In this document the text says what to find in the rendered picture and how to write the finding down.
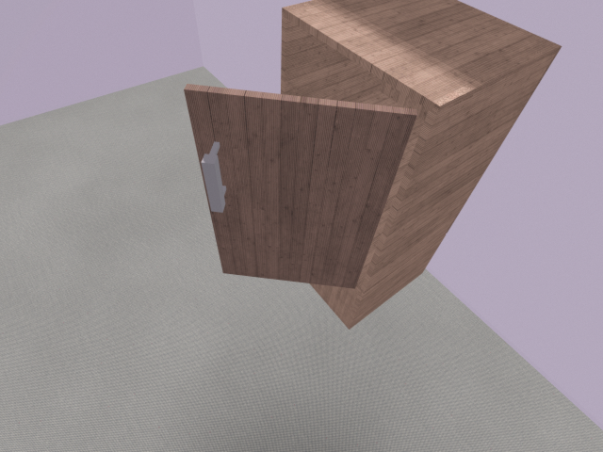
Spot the handle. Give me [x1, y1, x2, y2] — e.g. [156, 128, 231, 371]
[201, 141, 226, 213]

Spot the cupboard door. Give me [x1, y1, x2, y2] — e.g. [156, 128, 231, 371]
[184, 84, 417, 289]

